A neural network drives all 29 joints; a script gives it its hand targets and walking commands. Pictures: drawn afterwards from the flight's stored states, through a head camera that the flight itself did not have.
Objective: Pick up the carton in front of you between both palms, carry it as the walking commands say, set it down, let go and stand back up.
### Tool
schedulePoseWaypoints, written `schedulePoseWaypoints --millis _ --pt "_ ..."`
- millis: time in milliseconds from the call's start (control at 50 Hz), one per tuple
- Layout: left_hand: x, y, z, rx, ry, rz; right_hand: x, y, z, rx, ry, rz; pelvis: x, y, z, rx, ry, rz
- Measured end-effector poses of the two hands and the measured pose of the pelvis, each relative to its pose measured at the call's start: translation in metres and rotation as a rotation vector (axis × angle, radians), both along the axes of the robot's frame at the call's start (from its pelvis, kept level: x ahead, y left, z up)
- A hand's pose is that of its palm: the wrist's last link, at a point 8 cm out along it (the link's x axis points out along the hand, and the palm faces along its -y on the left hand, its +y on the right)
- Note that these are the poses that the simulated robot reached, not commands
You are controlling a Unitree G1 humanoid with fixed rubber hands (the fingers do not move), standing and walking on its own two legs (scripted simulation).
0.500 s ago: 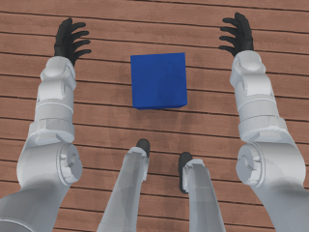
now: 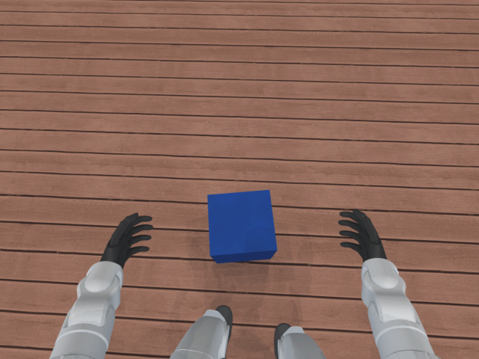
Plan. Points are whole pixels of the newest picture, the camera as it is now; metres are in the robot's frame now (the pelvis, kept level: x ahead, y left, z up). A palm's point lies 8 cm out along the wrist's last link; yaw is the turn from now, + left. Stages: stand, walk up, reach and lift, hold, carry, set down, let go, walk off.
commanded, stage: let go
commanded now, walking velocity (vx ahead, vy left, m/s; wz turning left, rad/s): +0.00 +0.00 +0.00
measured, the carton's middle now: (241, 229) +0.43 +0.05 -0.62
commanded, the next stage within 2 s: stand in 0.76 s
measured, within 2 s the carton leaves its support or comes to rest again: neither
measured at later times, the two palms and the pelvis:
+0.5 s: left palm (127, 301) +0.18 +0.19 -0.04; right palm (453, 332) +0.19 -0.27 -0.03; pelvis +0.02 -0.04 +0.03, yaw +1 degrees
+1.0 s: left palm (82, 312) +0.16 +0.27 -0.06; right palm (467, 349) +0.17 -0.29 -0.05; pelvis +0.03 -0.01 +0.03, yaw +0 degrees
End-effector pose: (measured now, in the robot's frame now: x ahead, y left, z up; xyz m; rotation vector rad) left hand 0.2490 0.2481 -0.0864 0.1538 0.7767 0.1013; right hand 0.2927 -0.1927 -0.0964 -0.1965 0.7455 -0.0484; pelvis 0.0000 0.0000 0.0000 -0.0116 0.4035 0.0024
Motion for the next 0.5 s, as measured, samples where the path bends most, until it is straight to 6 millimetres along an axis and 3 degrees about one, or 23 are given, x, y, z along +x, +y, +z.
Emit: schedulePoseWaypoints --millis 140,240,360,500 --pt "-0.048 -0.022 0.030 -0.001 0.013 0.007 -0.050 -0.030 0.027 0.006 0.014 -0.001 0.012 -0.012 0.020 0.014 -0.164 0.004" --pt "-0.070 -0.036 0.043 -0.003 0.018 0.001 -0.077 -0.052 0.044 0.003 0.018 -0.006 0.019 -0.024 0.028 0.023 -0.279 0.007" --pt "-0.073 -0.049 0.049 -0.005 0.013 -0.019 -0.099 -0.072 0.058 0.000 0.028 -0.016 0.023 -0.036 0.031 0.031 -0.386 0.010" --pt "-0.064 -0.054 0.050 -0.002 0.012 -0.033 -0.107 -0.078 0.063 0.004 0.040 -0.022 0.024 -0.040 0.030 0.032 -0.457 0.010"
